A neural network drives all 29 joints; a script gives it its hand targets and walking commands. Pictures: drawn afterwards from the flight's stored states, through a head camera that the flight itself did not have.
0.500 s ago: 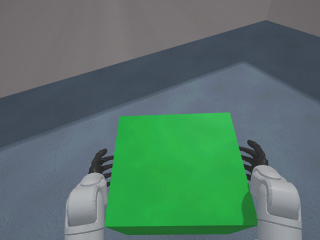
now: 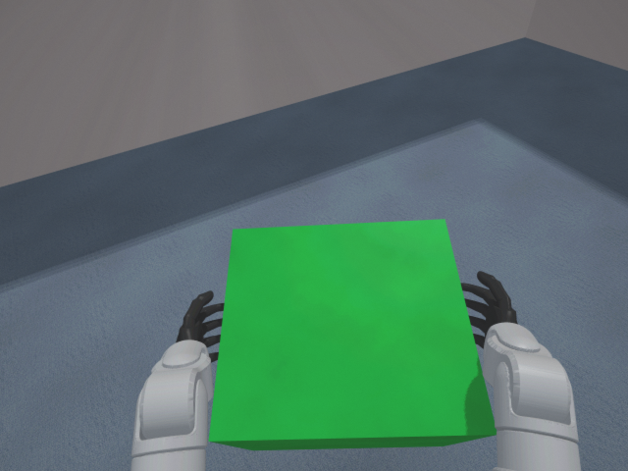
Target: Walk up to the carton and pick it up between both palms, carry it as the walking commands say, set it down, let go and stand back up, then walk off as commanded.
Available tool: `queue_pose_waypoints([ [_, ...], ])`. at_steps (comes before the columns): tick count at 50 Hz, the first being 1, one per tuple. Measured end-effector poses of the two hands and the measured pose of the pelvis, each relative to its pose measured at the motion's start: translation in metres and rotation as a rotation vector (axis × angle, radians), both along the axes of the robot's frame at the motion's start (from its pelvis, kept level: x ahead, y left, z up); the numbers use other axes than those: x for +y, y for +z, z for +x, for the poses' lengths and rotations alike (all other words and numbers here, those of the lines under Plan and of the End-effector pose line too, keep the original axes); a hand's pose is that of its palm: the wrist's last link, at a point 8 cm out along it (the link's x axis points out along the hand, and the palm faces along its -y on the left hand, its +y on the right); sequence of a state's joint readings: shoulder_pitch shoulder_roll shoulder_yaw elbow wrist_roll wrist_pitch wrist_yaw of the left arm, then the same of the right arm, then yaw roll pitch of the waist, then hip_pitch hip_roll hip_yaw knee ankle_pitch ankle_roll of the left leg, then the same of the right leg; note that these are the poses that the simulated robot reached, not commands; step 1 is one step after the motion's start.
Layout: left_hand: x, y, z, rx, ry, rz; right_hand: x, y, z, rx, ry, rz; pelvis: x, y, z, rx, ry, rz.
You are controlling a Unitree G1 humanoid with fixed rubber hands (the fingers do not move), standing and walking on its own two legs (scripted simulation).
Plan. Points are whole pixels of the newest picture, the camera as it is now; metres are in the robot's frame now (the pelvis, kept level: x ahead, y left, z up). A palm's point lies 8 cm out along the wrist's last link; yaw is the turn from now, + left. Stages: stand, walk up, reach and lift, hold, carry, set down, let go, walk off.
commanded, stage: carry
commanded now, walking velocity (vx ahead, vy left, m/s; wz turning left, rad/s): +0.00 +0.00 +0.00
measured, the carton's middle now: (342, 342) +0.32 +0.00 -0.03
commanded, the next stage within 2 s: hold in 1.64 s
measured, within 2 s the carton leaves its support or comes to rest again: neither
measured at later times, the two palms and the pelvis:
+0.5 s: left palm (166, 347) +0.26 +0.23 +0.05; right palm (469, 334) +0.28 -0.15 +0.07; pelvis +0.00 +0.04 +0.00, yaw -1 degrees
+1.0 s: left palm (161, 346) +0.27 +0.24 +0.05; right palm (457, 340) +0.28 -0.14 +0.05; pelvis +0.00 +0.06 +0.00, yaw +1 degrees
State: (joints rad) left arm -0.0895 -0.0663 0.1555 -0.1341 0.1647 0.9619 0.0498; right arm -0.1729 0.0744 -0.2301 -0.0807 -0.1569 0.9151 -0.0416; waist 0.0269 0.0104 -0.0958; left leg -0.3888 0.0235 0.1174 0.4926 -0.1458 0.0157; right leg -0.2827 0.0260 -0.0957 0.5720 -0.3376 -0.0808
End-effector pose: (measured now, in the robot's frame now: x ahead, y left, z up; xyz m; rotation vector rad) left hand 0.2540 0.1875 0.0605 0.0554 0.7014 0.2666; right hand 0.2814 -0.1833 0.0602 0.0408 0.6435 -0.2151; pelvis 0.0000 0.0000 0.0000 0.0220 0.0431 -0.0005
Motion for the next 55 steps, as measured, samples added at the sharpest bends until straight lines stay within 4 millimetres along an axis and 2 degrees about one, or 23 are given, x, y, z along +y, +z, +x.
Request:
queue_pose_waypoints([
  [3, 0.001, 0.0, -0.001, -0.018, -0.003, -0.008, 0.001, 0.005, -0.001, -0.018, 0.001, -0.012, 0.002, 0.001, -0.002, 0.001, -0.003, -0.004],
  [11, 0.009, -0.01, -0.006, -0.007, -0.022, -0.029, 0.009, 0.002, -0.01, -0.007, -0.003, -0.04, 0.014, 0.001, -0.005, -0.007, -0.017, -0.016],
  [17, 0.02, -0.017, 0.0, 0.002, -0.041, -0.026, 0.019, -0.002, -0.009, 0.001, -0.001, -0.047, 0.027, 0.002, -0.007, -0.005, -0.022, -0.02],
  [24, 0.037, -0.004, 0.006, -0.028, -0.047, -0.024, 0.034, 0.009, -0.008, -0.032, -0.013, -0.024, 0.043, 0.003, -0.006, 0.008, -0.014, -0.023],
  [30, 0.048, -0.015, 0.011, 0.001, -0.051, -0.017, 0.046, -0.005, -0.003, 0.007, -0.001, -0.036, 0.051, 0.004, 0.0, 0.02, -0.001, -0.019],
  [34, 0.051, -0.003, 0.011, -0.028, -0.041, -0.016, 0.049, 0.006, -0.001, -0.024, -0.012, -0.023, 0.055, 0.004, 0.0, 0.024, 0.004, -0.018],
  [37, 0.052, -0.005, 0.015, -0.03, -0.047, 0.001, 0.051, 0.001, 0.004, -0.023, 0.004, -0.039, 0.057, 0.004, 0.002, 0.021, 0.004, -0.021],
  [41, 0.052, -0.011, 0.011, -0.02, -0.047, 0.0, 0.051, -0.004, 0.0, -0.013, 0.006, -0.049, 0.058, 0.003, 0.003, 0.003, 0.006, -0.021],
  [46, 0.049, 0.002, 0.005, -0.046, -0.042, -0.017, 0.048, 0.01, -0.006, -0.041, -0.021, -0.017, 0.057, 0.004, 0.001, 0.01, 0.007, -0.014],
  [51, 0.048, -0.013, 0.011, -0.008, -0.05, 0.0, 0.047, -0.013, -0.005, 0.028, 0.007, -0.045, 0.054, 0.004, 0.002, 0.005, 0.009, -0.016],
  [55, 0.045, -0.004, 0.005, -0.037, -0.046, -0.01, 0.043, 0.001, -0.009, -0.013, -0.008, -0.011, 0.053, 0.003, -0.003, 0.01, 0.006, -0.017],
])
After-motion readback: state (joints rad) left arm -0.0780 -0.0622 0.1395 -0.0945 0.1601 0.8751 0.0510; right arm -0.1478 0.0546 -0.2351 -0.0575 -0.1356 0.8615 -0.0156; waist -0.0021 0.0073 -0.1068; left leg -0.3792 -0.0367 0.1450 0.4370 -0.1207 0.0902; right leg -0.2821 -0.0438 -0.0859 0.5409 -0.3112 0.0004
